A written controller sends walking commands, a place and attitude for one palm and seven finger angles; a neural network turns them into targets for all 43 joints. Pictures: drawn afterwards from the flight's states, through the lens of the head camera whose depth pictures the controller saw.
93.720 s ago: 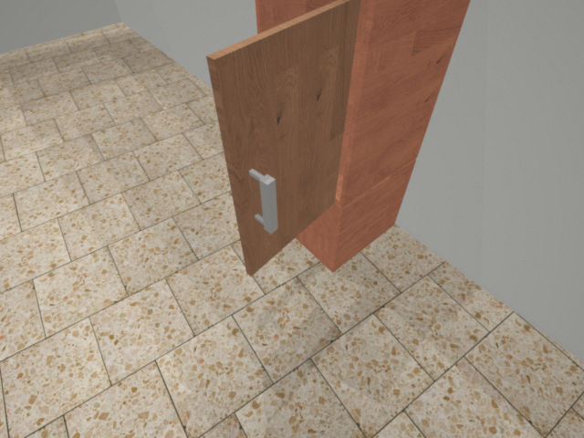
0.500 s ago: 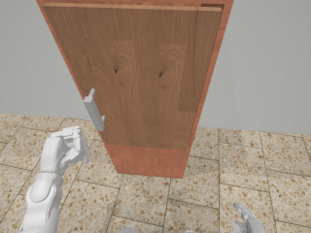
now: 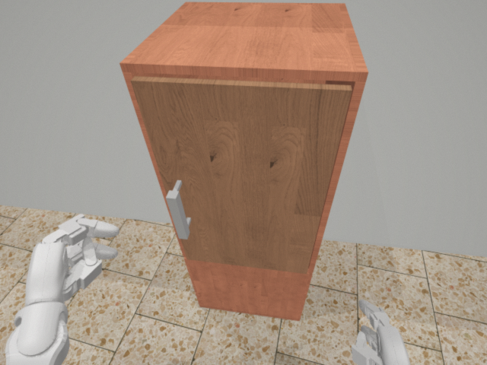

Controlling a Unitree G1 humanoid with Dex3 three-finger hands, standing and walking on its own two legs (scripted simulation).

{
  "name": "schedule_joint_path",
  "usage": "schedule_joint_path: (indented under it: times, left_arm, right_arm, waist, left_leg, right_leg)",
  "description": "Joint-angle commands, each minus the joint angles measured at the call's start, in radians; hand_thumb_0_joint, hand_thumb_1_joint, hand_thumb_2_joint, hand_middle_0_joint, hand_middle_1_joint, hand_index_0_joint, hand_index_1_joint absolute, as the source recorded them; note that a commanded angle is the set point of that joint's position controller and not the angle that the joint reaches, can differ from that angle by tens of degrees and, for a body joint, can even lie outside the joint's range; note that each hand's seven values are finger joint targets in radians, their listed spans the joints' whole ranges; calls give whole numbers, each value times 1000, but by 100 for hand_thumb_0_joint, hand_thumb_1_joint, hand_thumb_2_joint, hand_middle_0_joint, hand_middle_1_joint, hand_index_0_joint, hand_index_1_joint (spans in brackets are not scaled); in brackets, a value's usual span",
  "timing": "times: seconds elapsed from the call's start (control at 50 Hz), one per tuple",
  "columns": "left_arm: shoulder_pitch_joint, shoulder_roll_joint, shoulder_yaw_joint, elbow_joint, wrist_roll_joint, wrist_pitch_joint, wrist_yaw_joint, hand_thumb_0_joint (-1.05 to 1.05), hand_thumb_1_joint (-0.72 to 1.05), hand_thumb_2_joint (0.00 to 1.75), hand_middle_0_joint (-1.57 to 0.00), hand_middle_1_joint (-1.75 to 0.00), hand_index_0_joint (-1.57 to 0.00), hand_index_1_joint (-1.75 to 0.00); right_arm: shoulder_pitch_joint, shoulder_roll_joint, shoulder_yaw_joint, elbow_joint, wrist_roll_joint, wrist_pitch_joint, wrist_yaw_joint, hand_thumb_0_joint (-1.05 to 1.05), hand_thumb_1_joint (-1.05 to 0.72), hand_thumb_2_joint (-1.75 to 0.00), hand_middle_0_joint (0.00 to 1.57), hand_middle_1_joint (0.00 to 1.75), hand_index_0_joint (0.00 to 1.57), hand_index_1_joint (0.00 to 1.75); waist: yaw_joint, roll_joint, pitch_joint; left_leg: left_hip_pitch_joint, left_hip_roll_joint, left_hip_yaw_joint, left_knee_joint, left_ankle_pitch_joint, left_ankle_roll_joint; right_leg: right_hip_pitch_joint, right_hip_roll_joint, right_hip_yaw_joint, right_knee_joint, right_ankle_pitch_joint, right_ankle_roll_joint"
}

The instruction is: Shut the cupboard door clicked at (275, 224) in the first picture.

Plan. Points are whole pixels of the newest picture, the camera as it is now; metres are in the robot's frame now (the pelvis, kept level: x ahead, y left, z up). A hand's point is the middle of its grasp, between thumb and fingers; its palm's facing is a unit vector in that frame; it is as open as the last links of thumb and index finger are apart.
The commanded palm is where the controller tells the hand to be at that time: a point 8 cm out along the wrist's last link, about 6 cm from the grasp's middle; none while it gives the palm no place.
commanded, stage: draw the hand back to the body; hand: left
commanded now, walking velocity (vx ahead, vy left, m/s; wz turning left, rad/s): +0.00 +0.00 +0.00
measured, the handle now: (181, 210) +0.47 +0.21 -0.06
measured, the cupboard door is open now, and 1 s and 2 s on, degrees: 0 0 0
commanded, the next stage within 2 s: step back with the hand held close in 0.68 s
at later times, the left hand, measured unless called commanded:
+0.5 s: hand (43, 259) +0.19 +0.27 +0.16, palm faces +0.48 -0.77 -0.41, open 7.2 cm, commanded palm +0.15 +0.30 +0.18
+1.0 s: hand (46, 266) +0.19 +0.26 +0.16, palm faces +0.43 -0.78 -0.46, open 7.5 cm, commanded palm +0.13 +0.30 +0.18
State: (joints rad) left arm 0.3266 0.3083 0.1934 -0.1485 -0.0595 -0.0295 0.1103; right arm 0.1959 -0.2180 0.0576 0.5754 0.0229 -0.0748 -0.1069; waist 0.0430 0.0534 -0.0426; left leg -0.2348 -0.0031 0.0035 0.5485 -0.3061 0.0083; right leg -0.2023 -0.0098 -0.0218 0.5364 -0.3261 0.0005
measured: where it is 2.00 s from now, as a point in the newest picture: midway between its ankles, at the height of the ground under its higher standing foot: outside the picture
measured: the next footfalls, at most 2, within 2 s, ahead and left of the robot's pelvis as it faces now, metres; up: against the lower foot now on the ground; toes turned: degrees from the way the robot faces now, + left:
right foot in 1.92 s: -0.12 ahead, -0.11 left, +0.00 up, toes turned +6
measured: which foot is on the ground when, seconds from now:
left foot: down 0.00-1.00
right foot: down 0.00-1.00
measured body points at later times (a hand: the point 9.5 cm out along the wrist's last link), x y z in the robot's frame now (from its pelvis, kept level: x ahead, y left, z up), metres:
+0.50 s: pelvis +0.01 +0.00 +0.01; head -0.01 -0.03 +0.46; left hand +0.16 +0.31 +0.19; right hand +0.20 -0.21 -0.08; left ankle -0.01 +0.11 -0.73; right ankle -0.02 -0.12 -0.73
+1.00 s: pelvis -0.01 +0.00 +0.01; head -0.01 -0.03 +0.45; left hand +0.16 +0.30 +0.19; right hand +0.18 -0.25 -0.08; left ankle -0.01 +0.11 -0.73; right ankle -0.02 -0.12 -0.73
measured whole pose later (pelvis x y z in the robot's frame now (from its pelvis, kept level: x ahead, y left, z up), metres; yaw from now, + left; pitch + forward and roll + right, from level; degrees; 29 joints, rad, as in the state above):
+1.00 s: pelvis -0.01 +0.00 +0.01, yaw +1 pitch +0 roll -1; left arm 0.52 0.37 0.38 -0.38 -0.06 -0.14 0.11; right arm 0.18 -0.25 -0.01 0.61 0.01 -0.03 -0.08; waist 0.01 0.08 -0.04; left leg -0.24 0.01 -0.02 0.51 -0.27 0.00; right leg -0.19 0.01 -0.04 0.45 -0.27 -0.01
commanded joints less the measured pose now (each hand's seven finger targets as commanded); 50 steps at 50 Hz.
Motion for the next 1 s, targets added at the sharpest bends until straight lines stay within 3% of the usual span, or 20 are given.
schedule_joint_path:
  times: [0.0,0.06,0.08,0.22,0.26,0.28,0.32,0.38,0.46,0.48,0.56,0.66,0.68,0.76,0.78,0.8,0.84,0.86,0.9,0.98]
  left_arm:
    - [-85,175,133,-282,-3,-66,6,0,90,90,-58,-72,-58,-72]
    - [-47,210,185,-318,1,-62,5,0,90,90,-50,-63,-50,-63]
    - [-49,193,176,-351,-3,-63,4,0,90,90,-47,-60,-47,-60]
    - [-4,231,253,-439,-7,-70,11,0,90,90,-28,-39,-28,-39]
    - [16,266,300,-456,-6,-77,14,0,90,90,-23,-33,-23,-33]
    - [27,253,297,-470,-10,-80,15,0,90,90,-20,-30,-20,-30]
    - [50,195,251,-403,-10,-71,6,0,90,90,-20,-30,-20,-30]
    - [28,191,241,-375,-12,-67,2,0,90,90,-20,-30,-20,-30]
    - [15,243,281,-413,-8,-81,8,0,90,90,-20,-30,-20,-30]
    - [2,230,265,-443,-8,-84,8,0,90,90,-20,-30,-20,-30]
    - [23,267,304,-445,-6,-90,16,0,90,90,-20,-30,-20,-30]
    - [36,242,290,-407,-11,-92,9,0,90,90,-20,-30,-20,-30]
    - [32,232,280,-411,-13,-94,9,0,90,90,-20,-30,-20,-30]
    - [35,235,282,-406,-11,-99,6,0,90,90,-20,-30,-20,-30]
    - [36,227,275,-410,-14,-101,7,0,90,90,-20,-30,-20,-30]
    - [-64,329,367,-465,-2,-140,17,0,90,90,-20,-30,-20,-30]
    - [62,255,301,-379,-3,-154,12,0,90,90,-20,-30,-20,-30]
    - [74,273,317,-401,-1,-165,14,0,90,90,-20,-30,-20,-30]
    - [140,257,310,-405,-6,-176,19,0,90,90,-20,-30,-20,-30]
    - [169,288,340,-454,-10,-178,31,0,90,90,-20,-30,-20,-30]
  right_arm:
    - [-113,-102,-41,-144,-8,-63,9,0,-90,-90,20,30,20,30]
    - [-118,-106,-49,-135,-11,-67,15,0,-90,-90,20,30,20,30]
    - [-117,-98,-46,-136,-12,-68,18,0,-90,-90,20,30,20,30]
    - [-125,-96,-52,-125,-15,-80,25,0,-90,-90,20,30,20,30]
    - [-126,-102,-56,-119,-16,-87,24,0,-90,-90,20,30,20,30]
    - [-123,-95,-56,-122,-15,-86,24,0,-90,-90,20,30,20,30]
    - [-120,-96,-57,-112,-13,-79,29,0,-90,-90,20,30,20,30]
    - [-120,-106,-65,-113,-10,-68,26,0,-90,-90,20,30,20,30]
    - [-133,-109,-69,-112,-14,-72,20,0,-90,-90,20,30,20,30]
    - [-137,-101,-66,-115,-13,-73,19,0,-90,-90,20,30,20,30]
    - [-140,-101,-64,-107,-15,-89,15,0,-90,-90,20,30,20,30]
    - [-141,-97,-67,-102,-11,-89,16,0,-90,-90,20,30,20,30]
    - [-138,-93,-65,-103,-12,-87,16,0,-90,-90,20,30,20,30]
    - [-141,-99,-71,-101,-12,-91,16,0,-90,-90,20,30,20,30]
    - [-140,-95,-69,-104,-13,-90,16,0,-90,-90,20,30,20,30]
    - [-129,-131,-82,-126,-8,-64,24,0,-90,-90,20,30,20,30]
    - [-123,-117,-87,-109,-12,-35,27,0,-90,-90,20,30,20,30]
    - [-126,-120,-93,-109,-14,-27,26,0,-90,-90,20,30,20,30]
    - [-111,-120,-97,-116,-10,-7,26,0,-90,-90,20,30,20,30]
    - [-116,-132,-105,-138,-10,22,11,0,-90,-90,20,30,20,30]
  waist:
    - [6,-12,-57]
    - [14,14,-61]
    - [11,30,-66]
    - [21,31,-58]
    - [29,26,-66]
    - [28,22,-74]
    - [18,0,-15]
    - [12,-36,10]
    - [26,-17,-45]
    - [25,29,-61]
    - [33,16,-44]
    - [27,7,9]
    - [26,24,-2]
    - [25,-2,3]
    - [25,1,-2]
    - [-18,-10,27]
    - [-29,-117,18]
    - [-28,-94,9]
    - [-36,-57,-51]
    - [-36,-9,-122]
  left_leg:
    - [93,14,0,-124,282,16]
    - [116,18,9,-130,334,16]
    - [119,16,6,-138,338,13]
    - [137,19,3,-148,368,10]
    - [142,21,6,-147,375,11]
    - [141,20,4,-148,390,10]
    - [128,23,11,-154,356,9]
    - [126,22,13,-164,301,16]
    - [143,16,16,-159,296,23]
    - [145,13,17,-162,294,22]
    - [140,12,18,-153,310,22]
    - [129,14,26,-157,276,22]
    - [131,12,28,-161,267,22]
    - [143,13,29,-160,266,25]
    - [135,13,28,-164,262,24]
    - [55,32,3,-88,194,40]
    - [38,18,-6,-13,159,32]
    - [30,17,-7,-3,161,29]
    - [22,30,-16,-22,215,25]
    - [55,67,-33,-78,446,24]
  right_leg:
    - [43,2,-24,-107,277,-15]
    - [64,4,-20,-123,320,-14]
    - [81,-2,-23,-119,318,-15]
    - [94,1,-25,-133,331,-14]
    - [98,4,-25,-139,339,-13]
    - [114,-1,-27,-129,351,-13]
    - [77,2,-30,-139,323,-10]
    - [63,-1,-24,-157,282,-6]
    - [88,-2,-16,-160,286,-6]
    - [101,-7,-15,-152,283,-9]
    - [95,-1,-14,-161,307,-8]
    - [67,-1,-7,-182,275,-5]
    - [78,-6,-5,-176,267,-6]
    - [64,0,-5,-189,261,-2]
    - [78,-5,-7,-179,258,-2]
    - [0,-73,93,-239,284,-11]
    - [-38,-137,130,-264,286,-33]
    - [-43,-151,131,-255,319,-44]
    - [-3,-154,103,-196,363,-50]
    - [36,-86,36,-107,467,-11]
